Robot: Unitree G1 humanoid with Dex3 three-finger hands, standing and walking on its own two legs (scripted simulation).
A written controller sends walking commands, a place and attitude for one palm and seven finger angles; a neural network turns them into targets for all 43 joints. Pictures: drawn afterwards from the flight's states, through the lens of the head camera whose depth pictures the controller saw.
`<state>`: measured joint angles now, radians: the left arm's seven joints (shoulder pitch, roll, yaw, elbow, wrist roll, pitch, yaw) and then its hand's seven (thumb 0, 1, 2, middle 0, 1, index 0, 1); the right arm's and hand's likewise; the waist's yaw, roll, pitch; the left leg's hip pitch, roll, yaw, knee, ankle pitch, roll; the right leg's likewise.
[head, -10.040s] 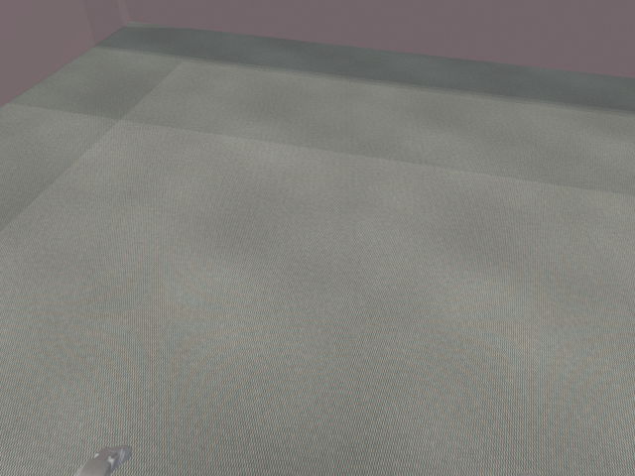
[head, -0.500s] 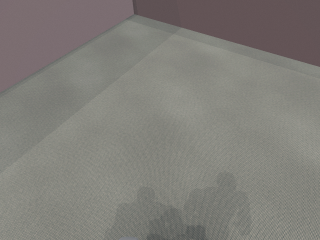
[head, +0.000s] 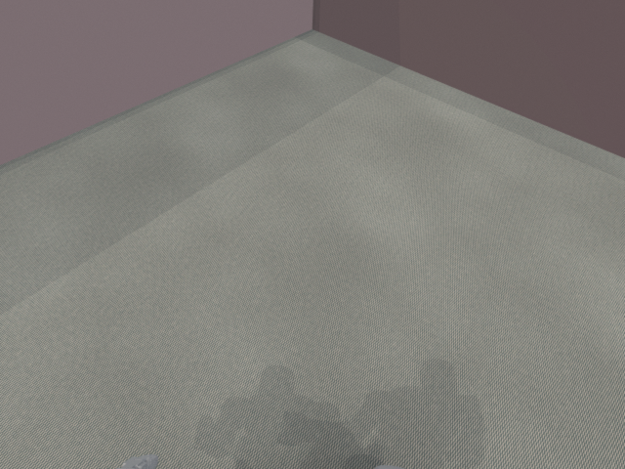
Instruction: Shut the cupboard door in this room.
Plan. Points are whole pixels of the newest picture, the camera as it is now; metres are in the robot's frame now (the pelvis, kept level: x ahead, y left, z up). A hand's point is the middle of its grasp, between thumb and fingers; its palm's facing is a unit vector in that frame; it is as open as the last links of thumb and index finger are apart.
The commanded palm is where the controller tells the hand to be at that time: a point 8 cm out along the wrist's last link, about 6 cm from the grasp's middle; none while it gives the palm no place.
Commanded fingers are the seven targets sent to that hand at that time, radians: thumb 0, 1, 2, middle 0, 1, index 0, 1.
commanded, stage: turn or walk to find it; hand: left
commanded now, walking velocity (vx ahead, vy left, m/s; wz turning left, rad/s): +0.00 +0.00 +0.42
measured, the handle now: out of the picture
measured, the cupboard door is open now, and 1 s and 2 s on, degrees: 72 72 72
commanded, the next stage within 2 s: none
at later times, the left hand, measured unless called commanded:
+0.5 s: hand out of the picture -0.03 +0.16 -0.16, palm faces +0.27 -0.93 -0.25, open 7.3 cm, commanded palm none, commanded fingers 0.00 0.90 0.90 -0.20 -0.30 -0.20 -0.30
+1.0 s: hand out of the picture -0.07 +0.22 -0.16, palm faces +0.42 -0.87 -0.26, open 7.4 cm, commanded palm none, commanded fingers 0.00 0.90 0.90 -0.20 -0.30 -0.20 -0.30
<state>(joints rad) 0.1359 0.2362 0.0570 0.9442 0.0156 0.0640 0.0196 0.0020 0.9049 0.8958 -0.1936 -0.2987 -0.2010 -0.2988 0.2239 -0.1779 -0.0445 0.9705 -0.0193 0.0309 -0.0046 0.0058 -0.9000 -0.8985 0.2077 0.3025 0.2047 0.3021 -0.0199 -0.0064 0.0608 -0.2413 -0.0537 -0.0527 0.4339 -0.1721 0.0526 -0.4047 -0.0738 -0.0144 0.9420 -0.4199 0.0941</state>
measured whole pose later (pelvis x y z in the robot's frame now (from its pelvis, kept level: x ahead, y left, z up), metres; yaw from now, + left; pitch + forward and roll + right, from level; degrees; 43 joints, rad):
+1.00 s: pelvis -0.07 -0.01 +0.00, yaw +25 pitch +0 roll +0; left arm 0.14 0.23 0.05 0.94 0.01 0.06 0.02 0.00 0.91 0.90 -0.19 -0.30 -0.20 -0.30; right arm 0.18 -0.19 -0.05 0.95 -0.02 0.03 -0.01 0.00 -0.90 -0.90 0.21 0.30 0.20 0.30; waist -0.01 0.00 0.08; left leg -0.23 -0.04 -0.05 0.46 -0.23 0.03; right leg -0.39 -0.07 -0.03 0.89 -0.45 0.09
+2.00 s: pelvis -0.14 -0.03 +0.00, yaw +49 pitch -1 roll -1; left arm 0.16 0.24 0.06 0.96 0.02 0.06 0.02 0.00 0.90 0.90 -0.19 -0.30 -0.20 -0.30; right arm 0.19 -0.17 -0.04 0.97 -0.01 0.02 -0.01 0.01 -0.90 -0.90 0.21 0.30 0.20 0.30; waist 0.00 -0.02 0.06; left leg -0.20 -0.05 -0.02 0.43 -0.21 0.06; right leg -0.44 -0.09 -0.02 1.03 -0.38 0.10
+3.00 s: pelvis -0.15 -0.10 +0.00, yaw +75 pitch -1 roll +0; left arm 0.19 0.25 0.05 0.97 0.01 0.06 0.01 0.00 0.91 0.90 -0.19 -0.30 -0.20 -0.30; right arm 0.14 -0.19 -0.04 0.95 -0.02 0.02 0.00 0.00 -0.90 -0.90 0.21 0.30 0.20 0.30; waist 0.02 -0.02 0.08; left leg -0.20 -0.01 -0.02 0.47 -0.25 0.00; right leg -0.43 -0.09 -0.04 0.99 -0.44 0.09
